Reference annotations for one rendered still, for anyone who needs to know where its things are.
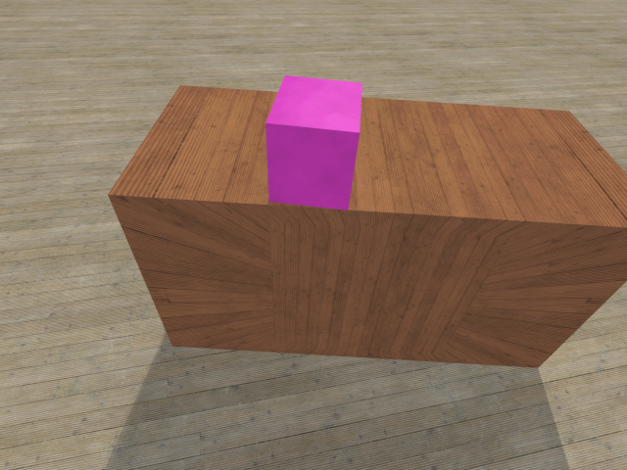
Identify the carton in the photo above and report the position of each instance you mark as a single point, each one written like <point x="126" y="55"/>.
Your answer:
<point x="312" y="137"/>

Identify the pedestal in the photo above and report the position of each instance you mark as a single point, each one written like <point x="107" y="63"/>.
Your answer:
<point x="474" y="234"/>

